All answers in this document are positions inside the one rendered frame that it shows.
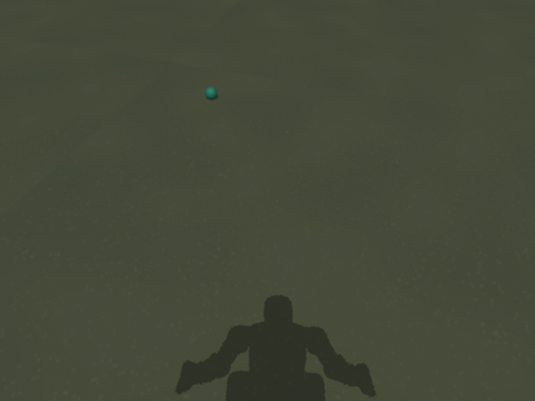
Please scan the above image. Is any ball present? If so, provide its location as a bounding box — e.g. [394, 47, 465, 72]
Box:
[206, 87, 217, 99]

